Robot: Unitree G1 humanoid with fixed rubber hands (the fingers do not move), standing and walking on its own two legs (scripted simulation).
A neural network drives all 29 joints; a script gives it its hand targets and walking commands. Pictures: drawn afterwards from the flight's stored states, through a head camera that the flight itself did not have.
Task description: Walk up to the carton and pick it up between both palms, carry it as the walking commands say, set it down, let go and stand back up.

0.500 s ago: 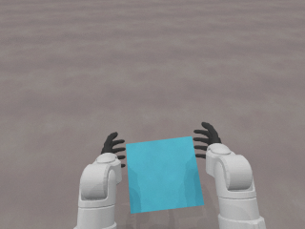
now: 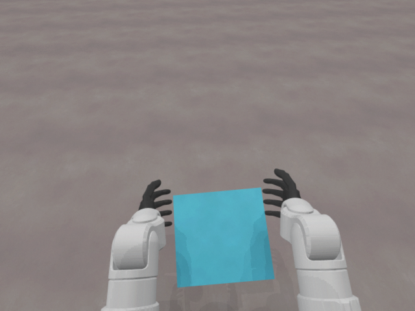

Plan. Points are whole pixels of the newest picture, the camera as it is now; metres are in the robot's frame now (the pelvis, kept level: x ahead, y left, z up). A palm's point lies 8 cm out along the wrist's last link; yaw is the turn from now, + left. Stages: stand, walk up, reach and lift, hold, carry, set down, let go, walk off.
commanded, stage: carry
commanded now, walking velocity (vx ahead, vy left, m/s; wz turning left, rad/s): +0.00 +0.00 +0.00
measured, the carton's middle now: (220, 234) +0.30 +0.00 -0.04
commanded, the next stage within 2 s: none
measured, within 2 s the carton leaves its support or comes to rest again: neither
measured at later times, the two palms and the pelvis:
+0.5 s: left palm (155, 220) +0.28 +0.13 +0.06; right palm (295, 211) +0.29 -0.13 +0.07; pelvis +0.00 -0.01 +0.00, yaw +0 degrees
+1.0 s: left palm (157, 254) +0.21 +0.11 +0.08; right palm (315, 241) +0.22 -0.15 +0.09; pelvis -0.06 -0.03 -0.01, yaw +1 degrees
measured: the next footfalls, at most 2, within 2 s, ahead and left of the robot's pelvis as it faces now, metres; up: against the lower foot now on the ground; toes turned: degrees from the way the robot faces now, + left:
left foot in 1.40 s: -0.12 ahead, +0.04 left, +0.00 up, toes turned +5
right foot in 1.72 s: -0.27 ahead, -0.19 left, +0.00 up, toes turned -11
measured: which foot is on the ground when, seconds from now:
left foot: down 0.00-1.00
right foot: down 0.00-1.00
